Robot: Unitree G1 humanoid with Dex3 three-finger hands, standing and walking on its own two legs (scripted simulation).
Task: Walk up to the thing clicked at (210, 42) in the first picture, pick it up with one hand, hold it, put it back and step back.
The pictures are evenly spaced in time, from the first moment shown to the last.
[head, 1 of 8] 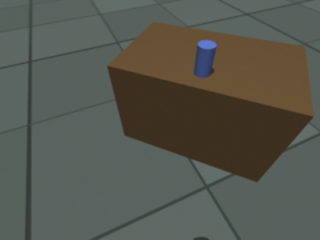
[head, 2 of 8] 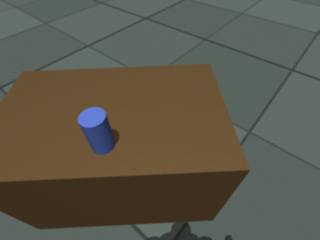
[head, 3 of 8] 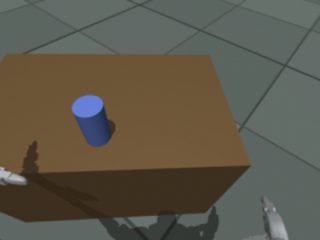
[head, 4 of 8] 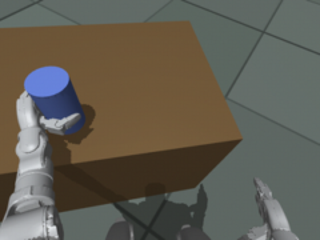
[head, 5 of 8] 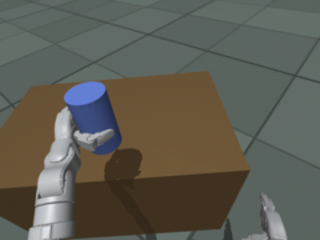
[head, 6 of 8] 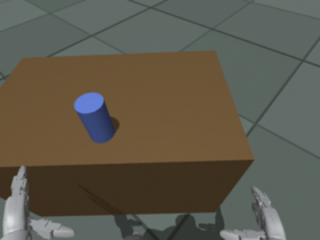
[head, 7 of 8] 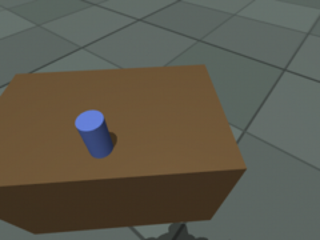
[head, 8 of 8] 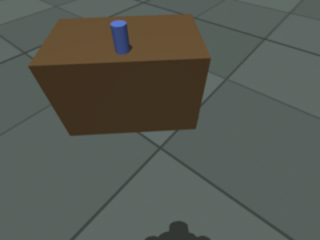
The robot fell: no
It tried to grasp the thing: yes
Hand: left
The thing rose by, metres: 0.24
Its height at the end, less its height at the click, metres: +0.00
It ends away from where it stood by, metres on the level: 0.01
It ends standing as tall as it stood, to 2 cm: yes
